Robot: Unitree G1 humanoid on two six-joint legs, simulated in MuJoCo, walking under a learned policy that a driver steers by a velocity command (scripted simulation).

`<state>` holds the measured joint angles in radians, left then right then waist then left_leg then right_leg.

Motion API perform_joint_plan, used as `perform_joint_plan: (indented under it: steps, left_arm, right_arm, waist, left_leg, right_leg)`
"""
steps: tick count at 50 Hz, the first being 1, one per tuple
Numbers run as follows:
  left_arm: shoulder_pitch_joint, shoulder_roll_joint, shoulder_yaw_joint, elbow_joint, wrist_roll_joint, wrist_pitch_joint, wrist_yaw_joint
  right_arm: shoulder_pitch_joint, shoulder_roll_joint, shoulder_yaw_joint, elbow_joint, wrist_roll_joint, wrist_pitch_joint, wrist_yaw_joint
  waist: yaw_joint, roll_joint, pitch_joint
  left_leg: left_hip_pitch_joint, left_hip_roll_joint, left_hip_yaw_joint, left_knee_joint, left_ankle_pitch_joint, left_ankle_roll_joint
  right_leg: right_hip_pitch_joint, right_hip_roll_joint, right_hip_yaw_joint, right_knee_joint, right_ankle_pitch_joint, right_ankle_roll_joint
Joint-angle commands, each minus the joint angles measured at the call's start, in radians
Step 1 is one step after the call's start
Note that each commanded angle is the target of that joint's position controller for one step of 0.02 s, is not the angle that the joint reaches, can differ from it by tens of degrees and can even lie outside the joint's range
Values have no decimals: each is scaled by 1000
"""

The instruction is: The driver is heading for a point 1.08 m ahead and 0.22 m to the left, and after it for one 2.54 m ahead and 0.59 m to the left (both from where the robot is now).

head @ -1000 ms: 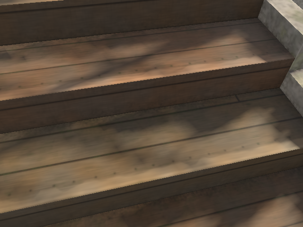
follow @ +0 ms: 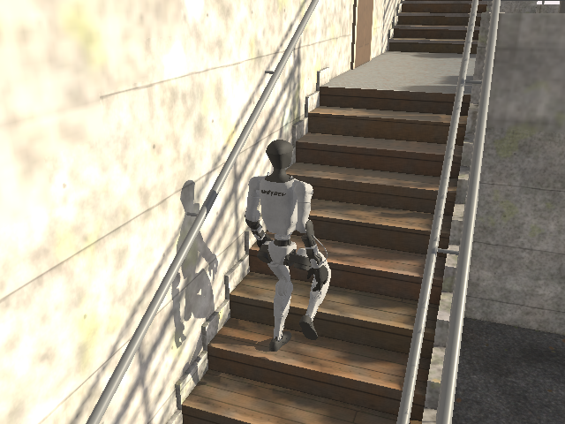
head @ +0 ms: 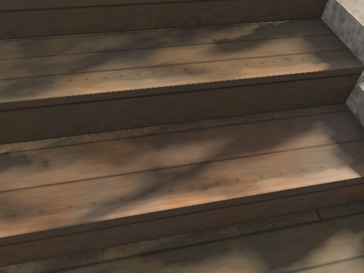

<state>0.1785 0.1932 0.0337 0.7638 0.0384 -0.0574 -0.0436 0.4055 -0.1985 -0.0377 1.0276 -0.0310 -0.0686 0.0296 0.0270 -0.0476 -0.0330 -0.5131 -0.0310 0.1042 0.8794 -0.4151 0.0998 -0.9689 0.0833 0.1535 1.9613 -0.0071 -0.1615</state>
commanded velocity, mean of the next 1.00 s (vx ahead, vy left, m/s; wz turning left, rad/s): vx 0.50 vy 0.00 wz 0.00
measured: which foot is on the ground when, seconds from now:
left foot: down 0.00-0.38, up 0.40-0.82, down 0.84-1.00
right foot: up 0.00-0.34, down 0.36-0.86, up 0.88-1.00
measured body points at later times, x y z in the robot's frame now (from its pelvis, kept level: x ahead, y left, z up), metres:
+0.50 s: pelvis +0.32 -0.01 +0.14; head +0.31 +0.02 +0.59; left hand +0.43 +0.22 +0.00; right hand +0.38 -0.26 +0.02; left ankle +0.20 +0.12 -0.32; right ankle +0.37 -0.06 -0.52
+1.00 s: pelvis +0.59 +0.04 +0.32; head +0.59 +0.02 +0.77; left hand +0.66 +0.29 +0.20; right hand +0.63 -0.20 +0.16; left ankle +0.65 +0.09 -0.35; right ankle +0.49 -0.07 -0.19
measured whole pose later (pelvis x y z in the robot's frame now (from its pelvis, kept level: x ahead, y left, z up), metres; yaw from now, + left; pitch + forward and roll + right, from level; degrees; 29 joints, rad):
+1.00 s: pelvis +0.59 +0.04 +0.32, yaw -1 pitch +2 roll +2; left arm 0.32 0.19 0.05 0.86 0.04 -0.09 -0.01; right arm 0.29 -0.19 -0.03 1.00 -0.04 -0.06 -0.05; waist 0.01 0.00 -0.04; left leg -0.59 -0.06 0.18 0.98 -0.43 0.13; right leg -0.65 0.04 0.07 1.80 -0.09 -0.12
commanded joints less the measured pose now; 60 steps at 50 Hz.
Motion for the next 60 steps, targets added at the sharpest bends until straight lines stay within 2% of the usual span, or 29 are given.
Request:
perform_joint_plan:
  steps: [1,2,3,4,5,6,7,8,13,17,19,20,21,22,23,24,28,32,33,34,35,42,43,44,45,48,51,54,60]
  left_arm:
    - [22,-97,-40,-51,31,31,15]
    - [-71,27,-29,-71,-78,-1,-17]
    - [-94,-1,-43,-60,-74,-9,-16]
    - [-156,-142,-62,-119,15,21,28]
    - [-164,-41,-80,-83,-33,1,-6]
    - [-204,-46,-87,-92,-51,-14,-9]
    - [-274,-203,-109,-162,-1,10,29]
    - [-298,-184,-118,-193,-7,24,44]
    - [-331,-131,-103,-259,-33,108,36]
    - [-67,-43,-46,-170,-61,86,51]
    - [161,115,17,-91,5,49,46]
    - [195,188,61,-44,18,68,66]
    - [37,170,64,-33,-14,57,66]
    - [36,103,46,50,-36,41,70]
    - [155,-45,-26,92,24,32,-6]
    - [162,-107,-40,167,50,29,-37]
    - [85,-123,-60,255,54,-17,-54]
    - [248,-23,-79,328,141,-15,-38]
    - [315,22,-72,334,137,-21,-46]
    - [254,24,-50,363,-63,-81,24]
    - [314,66,-50,351,-85,-102,52]
    - [321,175,14,288,-36,-72,90]
    - [301,166,20,255,-36,-77,80]
    - [335,54,17,192,-40,-72,36]
    - [285,54,27,166,17,-78,24]
    - [91,-39,7,-6,11,-58,23]
    - [37,-50,-41,19,-37,5,-14]
    - [54,-5,-45,5,24,10,-30]
    - [-238,-28,-87,-38,19,-2,-17]
  right_arm:
    - [-10,21,19,-40,37,-46,-23]
    - [-10,-25,31,-15,-98,-41,55]
    - [79,-27,32,20,-112,-32,65]
    - [59,-9,14,-18,33,-56,-5]
    - [195,19,65,84,-117,-37,53]
    - [302,19,75,126,-143,-19,64]
    - [172,-7,37,28,52,-49,-17]
    - [163,-25,46,17,74,-68,-41]
    - [366,-4,34,40,90,-38,-116]
    - [219,-138,-4,-70,42,-73,-96]
    - [227,-105,-10,-127,78,-117,-45]
    - [74,-145,-50,-171,54,-120,-11]
    - [69,-77,-56,-231,18,-127,11]
    - [-34,-42,-40,-301,-4,-116,12]
    - [-26,-10,-7,-162,-7,-35,76]
    - [-22,-37,-21,-202,-2,-4,93]
    - [-63,65,40,-266,7,37,73]
    - [-318,70,92,-393,25,27,61]
    - [-406,27,88,-433,28,29,55]
    - [-539,189,122,-453,18,37,-39]
    - [-500,113,122,-451,14,49,-68]
    - [-137,-26,55,-304,55,30,-79]
    - [7,-104,26,-243,19,22,-70]
    - [77,-220,-20,-187,-3,39,-88]
    - [-13,-197,-32,-177,8,45,-98]
    - [-64,17,1,-49,-19,-8,-78]
    - [-58,208,79,14,-79,-15,9]
    - [-5,49,55,32,-65,-28,56]
    - [300,96,96,141,-105,-29,45]
  waist:
    - [45,32,50]
    - [7,143,62]
    - [-20,207,72]
    - [15,73,82]
    - [-38,102,61]
    - [-57,122,111]
    - [-15,42,165]
    - [-14,2,185]
    - [-100,101,11]
    - [111,295,-206]
    - [167,170,-351]
    - [208,-116,-349]
    - [91,-35,-299]
    - [53,72,-139]
    - [143,134,108]
    - [67,196,55]
    - [-149,61,14]
    - [-107,43,25]
    - [-62,31,12]
    - [-66,129,230]
    - [-39,108,201]
    - [-182,-243,-214]
    - [-235,-166,-269]
    - [-204,257,-297]
    - [-155,324,-276]
    - [-40,-83,54]
    - [-55,28,21]
    - [36,82,-37]
    - [-112,107,54]
  left_leg:
    - [85,178,-321,-506,31,29]
    - [77,223,-364,-577,0,18]
    - [183,260,-430,-597,-29,69]
    - [205,214,-338,-602,-3,60]
    - [299,248,-402,-587,-57,68]
    - [447,296,-437,-621,-40,80]
    - [295,205,-287,-665,1,42]
    - [184,167,-253,-712,-8,29]
    - [577,190,-154,-838,876,53]
    - [621,325,-118,-409,2164,71]
    - [256,191,-130,152,1680,50]
    - [9,-119,-135,712,439,12]
    - [-113,-74,-339,1079,372,5]
    - [-260,-37,-305,1192,363,12]
    - [-570,-131,-542,1444,483,86]
    - [-629,-117,-537,1370,503,137]
    - [-785,-10,-344,1337,359,217]
    - [-840,28,-186,1288,411,184]
    - [-786,39,-124,1149,469,145]
    - [-731,38,-9,1075,248,16]
    - [-653,64,78,974,171,-32]
    - [27,-88,66,202,-167,58]
    - [175,10,-210,52,-269,101]
    - [384,288,-891,-429,-535,277]
    - [336,327,-1203,-707,-674,274]
    - [50,296,-693,-487,-292,162]
    - [134,231,-512,-440,64,145]
    - [146,134,-289,-509,157,111]
    - [395,194,-444,-526,93,165]
  right_leg:
    - [-202,-39,-101,61,-47,52]
    - [-372,-70,6,93,-21,-72]
    - [-546,-50,-4,322,-101,-93]
    - [-438,-42,-125,309,-171,11]
    - [-685,-76,7,274,-110,-114]
    - [-871,-82,-2,304,-127,-141]
    - [-647,-54,-178,289,-308,-1]
    - [-535,-99,-253,91,-318,54]
    - [-203,-103,-394,-349,-360,58]
    - [474,77,-394,-804,-521,-32]
    - [877,-169,182,-1105,-703,-168]
    - [875,-356,815,-1647,-721,-267]
    - [807,-376,868,-1717,-641,-254]
    - [719,-344,700,-1680,-687,-226]
    - [653,-340,686,-1603,-317,-298]
    - [722,-353,550,-1586,-147,-231]
    - [572,-221,-51,-1588,-38,-42]
    - [440,-152,-87,-1662,-239,9]
    - [447,-143,-105,-1701,-190,15]
    - [322,-160,-73,-1818,-205,51]
    - [365,-173,-29,-1901,-65,31]
    - [1018,-314,-176,-1376,1515,-19]
    - [908,-263,-178,-1086,1229,8]
    - [452,-28,-181,-639,268,67]
    - [313,15,-50,-236,-119,67]
    - [87,-72,-52,-46,-58,30]
    - [-230,-53,184,64,-4,-138]
    - [-304,-122,-50,-43,-29,-148]
    - [-763,-175,-96,247,-162,-84]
